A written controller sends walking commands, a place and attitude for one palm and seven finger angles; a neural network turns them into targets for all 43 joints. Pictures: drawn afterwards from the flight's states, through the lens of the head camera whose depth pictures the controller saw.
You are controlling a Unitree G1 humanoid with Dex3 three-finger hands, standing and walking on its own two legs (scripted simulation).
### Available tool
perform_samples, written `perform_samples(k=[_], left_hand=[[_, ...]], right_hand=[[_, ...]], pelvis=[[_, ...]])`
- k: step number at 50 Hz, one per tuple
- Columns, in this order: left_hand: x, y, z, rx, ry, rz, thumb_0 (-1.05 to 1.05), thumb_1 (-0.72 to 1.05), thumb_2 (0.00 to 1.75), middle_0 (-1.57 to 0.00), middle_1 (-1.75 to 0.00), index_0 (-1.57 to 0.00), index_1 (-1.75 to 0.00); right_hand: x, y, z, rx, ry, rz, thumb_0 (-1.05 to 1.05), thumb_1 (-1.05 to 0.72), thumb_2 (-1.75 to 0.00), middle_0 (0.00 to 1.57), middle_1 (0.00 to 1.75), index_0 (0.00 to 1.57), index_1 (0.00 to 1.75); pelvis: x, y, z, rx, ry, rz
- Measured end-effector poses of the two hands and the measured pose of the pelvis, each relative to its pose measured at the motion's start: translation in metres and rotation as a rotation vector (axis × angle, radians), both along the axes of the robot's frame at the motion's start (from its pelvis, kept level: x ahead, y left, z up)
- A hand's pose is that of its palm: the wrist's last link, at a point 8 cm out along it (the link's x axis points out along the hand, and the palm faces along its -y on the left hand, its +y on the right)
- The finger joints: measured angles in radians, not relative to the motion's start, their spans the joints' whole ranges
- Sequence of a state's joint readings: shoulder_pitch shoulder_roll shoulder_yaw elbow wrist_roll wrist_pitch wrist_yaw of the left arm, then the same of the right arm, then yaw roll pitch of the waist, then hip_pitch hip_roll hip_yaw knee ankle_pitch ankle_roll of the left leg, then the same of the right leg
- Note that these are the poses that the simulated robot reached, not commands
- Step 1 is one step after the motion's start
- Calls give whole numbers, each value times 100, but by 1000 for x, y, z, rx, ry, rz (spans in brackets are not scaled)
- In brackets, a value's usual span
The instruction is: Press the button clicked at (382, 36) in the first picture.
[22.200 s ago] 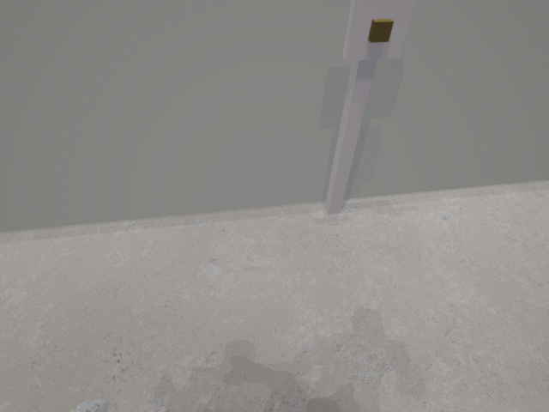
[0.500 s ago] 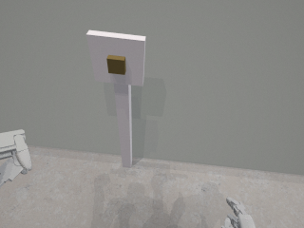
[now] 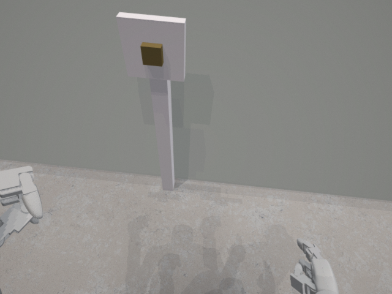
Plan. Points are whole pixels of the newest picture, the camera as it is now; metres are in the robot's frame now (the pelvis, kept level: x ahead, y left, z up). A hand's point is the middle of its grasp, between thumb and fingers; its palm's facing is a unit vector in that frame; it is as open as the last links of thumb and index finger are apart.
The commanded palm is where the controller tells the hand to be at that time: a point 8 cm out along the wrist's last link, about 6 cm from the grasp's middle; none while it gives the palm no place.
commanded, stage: stop stepping back and stand still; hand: left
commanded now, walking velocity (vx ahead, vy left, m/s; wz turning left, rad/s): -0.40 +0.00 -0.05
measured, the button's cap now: (152, 53) +0.71 +0.16 +0.11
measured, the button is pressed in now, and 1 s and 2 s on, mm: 0 0 0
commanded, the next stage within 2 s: let the arm hang, fingers relaxed in 0.78 s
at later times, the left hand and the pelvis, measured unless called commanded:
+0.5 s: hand out of the picture +0.07 +0.25 +0.17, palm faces +0.41 -0.81 -0.41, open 3.1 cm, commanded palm +0.02 +0.28 +0.18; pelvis -0.10 +0.00 +0.00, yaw +1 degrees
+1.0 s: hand out of the picture +0.07 +0.25 +0.01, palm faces +0.24 -0.89 -0.40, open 3.0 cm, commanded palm none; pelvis -0.12 +0.01 -0.01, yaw +4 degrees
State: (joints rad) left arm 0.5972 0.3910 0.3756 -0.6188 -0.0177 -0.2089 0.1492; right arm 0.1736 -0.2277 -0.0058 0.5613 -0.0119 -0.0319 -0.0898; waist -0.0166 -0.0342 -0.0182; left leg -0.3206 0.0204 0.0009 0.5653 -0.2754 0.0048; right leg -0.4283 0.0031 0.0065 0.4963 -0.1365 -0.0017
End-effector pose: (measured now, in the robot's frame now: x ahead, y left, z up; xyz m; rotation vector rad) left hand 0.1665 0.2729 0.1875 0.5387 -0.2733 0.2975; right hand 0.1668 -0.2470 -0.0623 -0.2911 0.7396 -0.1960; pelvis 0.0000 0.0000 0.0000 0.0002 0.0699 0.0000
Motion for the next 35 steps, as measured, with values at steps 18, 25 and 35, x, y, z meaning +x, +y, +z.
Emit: perform_samples(k=[18,25,35], left_hand=[[-111,10,-1,-55,-62,53,2,88,89,-131,-150,-131,-150],[-133,11,-3,-34,-46,59,2,89,90,-131,-150,-131,-150],[-155,10,-1,-68,-110,58,2,89,89,-131,-150,-131,-150]], right_hand=[[-123,12,-13,32,-7,-6,1,-90,-90,21,30,21,30],[-146,15,-4,59,-69,-17,1,-90,-90,21,30,20,30],[-152,8,-6,3,-18,27,1,-90,-90,21,30,20,30]], pelvis=[[-88,5,-2,-6,-71,9],[-104,1,2,-5,-110,19],[-120,2,-3,2,-89,27]])
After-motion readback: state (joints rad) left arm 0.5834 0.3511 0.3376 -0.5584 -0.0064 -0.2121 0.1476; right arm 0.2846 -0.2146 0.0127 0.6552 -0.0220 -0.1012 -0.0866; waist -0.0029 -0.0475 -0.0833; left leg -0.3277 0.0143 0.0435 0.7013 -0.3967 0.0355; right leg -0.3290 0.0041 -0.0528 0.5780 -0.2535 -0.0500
